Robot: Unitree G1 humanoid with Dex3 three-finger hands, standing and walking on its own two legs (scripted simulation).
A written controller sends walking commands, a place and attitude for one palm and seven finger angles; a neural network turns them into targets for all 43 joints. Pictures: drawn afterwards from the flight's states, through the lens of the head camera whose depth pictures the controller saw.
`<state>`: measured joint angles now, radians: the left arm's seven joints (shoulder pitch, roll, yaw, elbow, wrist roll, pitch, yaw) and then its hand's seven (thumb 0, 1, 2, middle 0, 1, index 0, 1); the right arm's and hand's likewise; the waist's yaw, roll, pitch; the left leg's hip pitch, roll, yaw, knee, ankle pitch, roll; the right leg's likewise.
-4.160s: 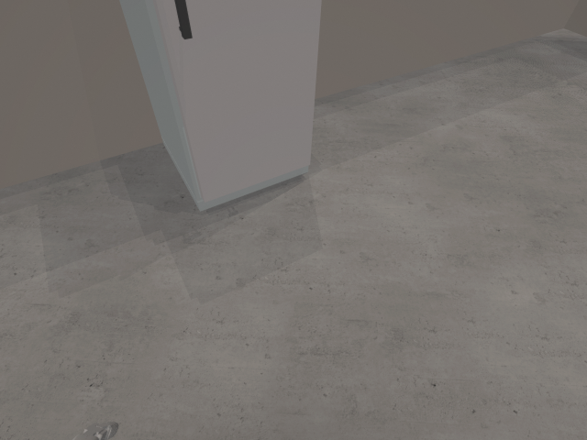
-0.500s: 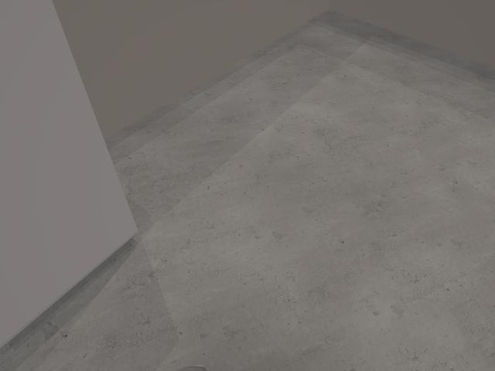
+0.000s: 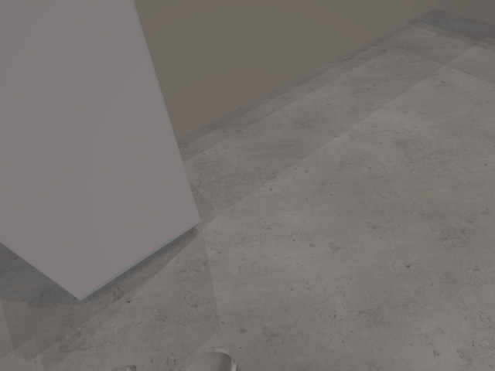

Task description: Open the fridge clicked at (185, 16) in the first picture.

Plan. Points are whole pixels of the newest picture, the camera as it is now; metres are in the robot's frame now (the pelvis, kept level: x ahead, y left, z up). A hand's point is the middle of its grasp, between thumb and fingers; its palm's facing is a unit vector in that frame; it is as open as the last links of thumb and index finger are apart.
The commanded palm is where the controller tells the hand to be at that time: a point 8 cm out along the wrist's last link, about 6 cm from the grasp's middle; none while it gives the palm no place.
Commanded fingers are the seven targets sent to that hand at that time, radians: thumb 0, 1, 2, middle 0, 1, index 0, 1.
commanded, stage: turn to face it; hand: left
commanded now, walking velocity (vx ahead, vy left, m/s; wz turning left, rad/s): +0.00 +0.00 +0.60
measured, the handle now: out of the picture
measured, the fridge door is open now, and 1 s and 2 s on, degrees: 0 0 0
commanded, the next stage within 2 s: take the last steps up to it in 0.92 s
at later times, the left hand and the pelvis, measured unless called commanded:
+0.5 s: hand out of the picture -0.01 +0.28 -0.17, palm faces +0.33 -0.91 -0.26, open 7.4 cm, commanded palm none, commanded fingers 0.00 0.90 0.90 -0.20 -0.30 -0.20 -0.30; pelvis +0.00 +0.05 +0.00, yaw +18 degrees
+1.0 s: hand out of the picture +0.00 +0.21 -0.14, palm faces +0.51 -0.81 -0.29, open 7.4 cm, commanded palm none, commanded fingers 0.00 0.90 0.90 -0.20 -0.30 -0.20 -0.30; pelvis +0.02 +0.00 +0.00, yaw +32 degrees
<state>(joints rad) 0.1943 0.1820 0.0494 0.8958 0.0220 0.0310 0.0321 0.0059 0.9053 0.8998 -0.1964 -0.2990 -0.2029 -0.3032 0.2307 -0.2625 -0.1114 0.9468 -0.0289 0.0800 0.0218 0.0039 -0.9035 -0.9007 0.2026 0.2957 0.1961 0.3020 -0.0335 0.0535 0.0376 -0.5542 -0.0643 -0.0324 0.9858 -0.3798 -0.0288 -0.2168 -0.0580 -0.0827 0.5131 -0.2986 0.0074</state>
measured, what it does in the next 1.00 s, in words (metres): steps on the spot, turning left: left foot, then right foot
